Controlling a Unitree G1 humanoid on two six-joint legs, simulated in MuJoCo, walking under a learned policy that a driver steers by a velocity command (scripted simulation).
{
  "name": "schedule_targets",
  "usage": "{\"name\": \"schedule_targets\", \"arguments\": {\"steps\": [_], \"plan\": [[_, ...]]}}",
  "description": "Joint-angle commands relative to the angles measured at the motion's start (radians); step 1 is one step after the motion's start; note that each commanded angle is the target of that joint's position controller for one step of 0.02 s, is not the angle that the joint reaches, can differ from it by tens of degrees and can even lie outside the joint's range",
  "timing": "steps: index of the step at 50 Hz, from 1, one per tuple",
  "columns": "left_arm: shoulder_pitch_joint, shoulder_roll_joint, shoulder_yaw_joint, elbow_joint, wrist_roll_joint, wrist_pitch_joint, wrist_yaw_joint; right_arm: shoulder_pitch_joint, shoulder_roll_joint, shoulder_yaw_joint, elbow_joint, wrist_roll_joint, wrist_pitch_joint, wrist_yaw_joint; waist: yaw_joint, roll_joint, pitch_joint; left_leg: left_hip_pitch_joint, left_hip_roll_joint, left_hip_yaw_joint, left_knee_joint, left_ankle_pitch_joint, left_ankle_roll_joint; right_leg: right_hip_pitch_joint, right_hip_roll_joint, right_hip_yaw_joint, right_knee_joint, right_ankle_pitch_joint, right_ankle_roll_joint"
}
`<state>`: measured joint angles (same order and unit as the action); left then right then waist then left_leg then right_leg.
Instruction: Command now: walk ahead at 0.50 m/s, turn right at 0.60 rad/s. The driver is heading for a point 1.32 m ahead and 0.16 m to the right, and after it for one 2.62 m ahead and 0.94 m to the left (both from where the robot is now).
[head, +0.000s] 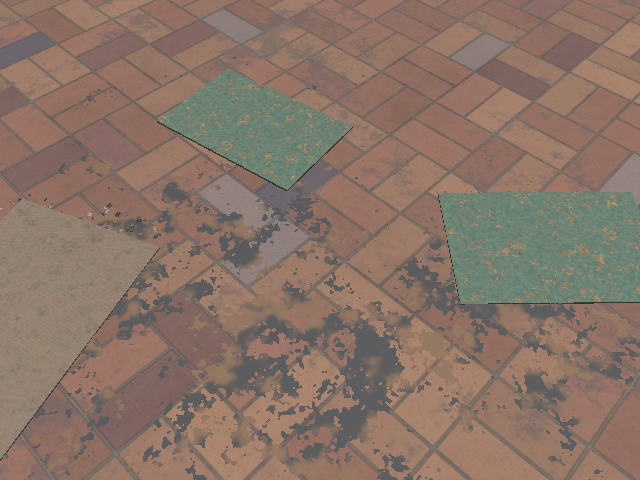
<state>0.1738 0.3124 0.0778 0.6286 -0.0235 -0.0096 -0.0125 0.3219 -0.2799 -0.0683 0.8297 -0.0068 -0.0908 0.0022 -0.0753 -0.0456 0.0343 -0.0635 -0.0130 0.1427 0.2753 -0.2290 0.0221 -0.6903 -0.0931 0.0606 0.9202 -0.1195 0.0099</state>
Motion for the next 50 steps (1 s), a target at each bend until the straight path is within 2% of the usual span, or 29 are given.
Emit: {"name": "schedule_targets", "arguments": {"steps": [1,5,7,8,9,10,11,12,13,14,15,16,17,19,21,25,30,33,34,35,36,37,38,39,40,41,42,45,50], "plan": [[-0.084,0.014,-0.006,-0.083,0.001,-0.02,-0.019,-0.067,-0.17,-0.037,-0.063,0.006,-0.01,-0.007,0.004,0.106,0.02,0.007,0.257,-0.08,-0.123,0.277,0.138,0.008,-0.008,-0.03,-0.143,0.134,-0.008],[-0.172,0.018,-0.006,-0.123,-0.004,-0.02,-0.042,-0.02,-0.204,-0.047,-0.032,0.025,0.011,-0.006,-0.013,0.106,0.054,0.101,0.29,-0.022,-0.091,0.356,0.116,0.027,0.014,-0.084,-0.261,0.081,-0.047],[-0.151,0.047,0.008,-0.132,0.002,-0.017,-0.046,-0.026,-0.232,-0.055,-0.03,0.036,0.023,-0.01,0.023,0.129,0.024,0.146,0.297,0.017,0.008,0.644,0.097,0.107,0.062,-0.131,-0.289,-0.018,-0.086],[-0.098,0.071,0.022,-0.124,0.006,-0.012,-0.045,-0.03,-0.249,-0.061,-0.031,0.041,0.03,-0.014,0.061,0.148,-0.018,0.156,0.293,0.037,0.108,0.822,0.087,0.193,0.101,-0.159,-0.292,-0.069,-0.109],[0.03,0.109,0.045,-0.093,0.005,-0.008,-0.04,-0.043,-0.253,-0.062,-0.034,0.046,0.037,-0.018,0.139,0.138,-0.087,0.123,0.272,0.065,0.281,0.915,0.067,0.363,0.145,-0.18,-0.339,-0.052,-0.142],[0.21,0.168,0.079,-0.043,0.002,0.0,-0.025,-0.039,-0.224,-0.049,-0.04,0.039,0.036,-0.023,0.227,0.099,-0.176,-0.04,0.235,0.081,0.527,0.805,0.031,0.65,0.155,-0.134,-0.38,-0.002,-0.183],[0.27,0.266,0.096,-0.026,-0.009,0.006,-0.003,0.01,-0.095,-0.009,-0.077,-0.016,0.027,-0.016,0.178,-0.148,-0.242,-0.417,0.125,0.075,0.876,-0.001,-0.021,0.961,-0.086,0.262,-0.392,0.004,-0.285],[0.25,0.288,0.086,-0.071,-0.004,-0.016,-0.013,0.013,-0.087,0.01,-0.124,-0.004,-0.009,-0.004,0.148,-0.207,-0.426,-0.661,-0.029,-0.159,1.111,-0.399,-0.044,1.12,-0.253,0.796,-0.574,-0.231,-0.459],[0.238,0.199,0.062,-0.06,0.002,-0.032,-0.022,-0.11,-0.18,-0.014,-0.144,0.037,-0.033,0.007,0.201,-0.071,-0.338,-0.769,0.034,-0.242,1.13,-0.304,-0.031,1.069,-0.226,0.693,-0.629,-0.251,-0.393],[0.202,0.169,0.051,-0.051,0.004,-0.043,-0.021,-0.149,-0.175,-0.009,-0.16,0.047,-0.048,0.011,0.175,-0.052,-0.208,-0.775,0.071,-0.225,1.058,-0.21,-0.013,0.93,-0.186,0.548,-0.633,-0.189,-0.354],[0.132,0.145,0.042,-0.056,0.004,-0.046,-0.019,-0.146,-0.162,-0.008,-0.143,0.025,-0.051,0.003,0.124,0.032,-0.14,-0.711,0.111,-0.225,0.97,-0.142,-0.017,0.78,-0.138,0.442,-0.635,-0.085,-0.317],[0.078,0.11,0.03,-0.065,0.012,-0.048,-0.016,-0.124,-0.17,-0.014,-0.13,0.007,-0.044,-0.001,0.087,0.019,-0.108,-0.642,0.138,-0.225,0.897,-0.098,-0.027,0.674,-0.109,0.36,-0.646,0.033,-0.3],[0.052,0.094,0.021,-0.074,0.023,-0.048,-0.011,-0.1,-0.168,-0.015,-0.12,0.005,-0.031,0.003,0.062,-0.002,-0.099,-0.584,0.151,-0.222,0.872,-0.069,-0.035,0.605,-0.091,0.32,-0.668,0.1,-0.296],[0.055,0.094,0.019,-0.055,0.022,-0.057,-0.003,-0.083,-0.136,-0.009,-0.108,-0.003,-0.012,0.005,0.05,-0.002,-0.095,-0.543,0.149,-0.197,0.81,-0.034,-0.064,0.53,-0.08,0.254,-0.693,0.225,-0.306],[0.084,0.111,0.021,-0.028,0.021,-0.062,0.008,-0.135,-0.107,0.001,-0.122,-0.006,-0.001,0.003,0.064,0.0,-0.063,-0.559,0.144,-0.184,0.703,0.058,-0.087,0.492,-0.062,0.189,-0.716,0.257,-0.298],[0.135,0.124,0.021,0.015,0.015,-0.06,0.019,-0.275,-0.073,0.019,-0.149,0.003,-0.006,0.014,0.125,-0.016,-0.019,-0.511,0.106,-0.17,0.413,0.324,-0.087,0.476,-0.019,0.11,-0.725,0.141,-0.24],[0.211,0.136,0.025,0.077,0.005,-0.055,0.018,-0.372,-0.096,0.015,-0.185,0.017,-0.019,0.036,0.16,-0.022,0.03,-0.536,0.08,-0.186,0.266,0.322,-0.04,0.606,-0.097,0.167,-0.684,0.086,-0.229],[0.213,0.144,0.03,0.098,0.007,-0.042,0.023,-0.329,-0.117,0.006,-0.183,0.014,-0.024,0.044,0.128,-0.048,0.018,-0.492,0.063,-0.173,0.229,0.197,0.006,0.695,-0.133,0.191,-0.615,0.215,-0.201],[0.196,0.147,0.03,0.097,0.007,-0.037,0.024,-0.27,-0.131,-0.003,-0.168,0.012,-0.026,0.042,0.091,-0.053,-0.014,-0.401,0.036,-0.144,0.208,0.17,0.027,0.701,-0.114,0.175,-0.546,0.356,-0.184],[0.19,0.131,0.022,0.096,0.012,-0.033,0.024,-0.149,-0.163,-0.021,-0.134,0.008,-0.027,0.035,0.031,-0.034,-0.099,-0.225,0.02,-0.124,0.197,0.194,0.057,0.678,-0.059,0.132,-0.395,0.48,-0.16],[0.196,0.091,0.003,0.076,0.028,-0.03,0.027,0.016,-0.218,-0.035,-0.109,-0.003,-0.028,0.03,-0.033,0.042,-0.253,0.059,0.159,-0.271,0.239,0.238,0.12,0.528,0.003,0.084,-0.126,0.323,-0.123],[0.339,0.003,-0.021,0.07,0.012,-0.046,0.022,0.108,-0.293,-0.059,-0.076,-0.005,-0.019,0.034,0.013,0.328,-0.388,0.413,0.373,-0.731,0.151,-0.003,0.281,0.138,0.173,0.014,0.248,-0.226,-0.036],[0.296,0.068,-0.014,0.081,0.006,-0.059,0.02,0.123,-0.198,-0.033,-0.072,0.021,-0.017,0.04,-0.022,0.29,-0.373,0.427,0.382,-0.901,0.027,-0.212,0.27,0.001,0.163,0.116,0.356,-0.45,-0.038],[0.191,0.125,0.003,0.057,-0.013,-0.065,0.016,0.051,-0.159,-0.019,-0.081,0.022,-0.014,0.036,-0.024,0.2,-0.218,0.307,0.362,-0.764,0.01,-0.247,0.226,-0.07,0.107,0.103,0.389,-0.377,-0.045],[0.121,0.121,-0.001,0.04,-0.008,-0.069,0.017,-0.017,-0.145,-0.012,-0.096,0.011,-0.008,0.032,-0.002,0.116,-0.135,0.173,0.323,-0.648,-0.003,-0.166,0.2,-0.053,0.056,0.057,0.351,-0.295,-0.048],[0.085,0.11,0.001,0.032,0.006,-0.072,0.017,-0.057,-0.128,-0.006,-0.098,0.002,-0.006,0.032,0.019,0.097,-0.065,0.057,0.289,-0.57,-0.03,-0.065,0.202,-0.036,0.025,0.04,0.287,-0.238,-0.044],[0.098,0.1,0.005,0.036,0.012,-0.068,0.017,-0.077,-0.109,0.002,-0.1,-0.007,-0.01,0.03,0.049,0.121,-0.056,-0.009,0.258,-0.513,-0.051,0.019,0.193,0.022,-0.005,0.043,0.239,-0.194,-0.043],[0.134,0.055,-0.003,0.054,0.015,-0.052,0.018,-0.076,-0.113,0.002,-0.085,0.004,-0.019,0.028,0.077,0.142,-0.053,-0.077,0.229,-0.408,-0.103,0.162,0.212,0.07,-0.021,0.016,0.154,-0.155,-0.019],[-0.018,0.021,-0.017,0.018,0.021,-0.059,0.014,-0.033,-0.153,-0.009,-0.053,0.013,-0.009,0.011,0.039,0.11,-0.012,-0.064,0.199,-0.279,-0.146,0.27,0.195,0.026,-0.024,-0.011,-0.13,0.088,0.011]]}}
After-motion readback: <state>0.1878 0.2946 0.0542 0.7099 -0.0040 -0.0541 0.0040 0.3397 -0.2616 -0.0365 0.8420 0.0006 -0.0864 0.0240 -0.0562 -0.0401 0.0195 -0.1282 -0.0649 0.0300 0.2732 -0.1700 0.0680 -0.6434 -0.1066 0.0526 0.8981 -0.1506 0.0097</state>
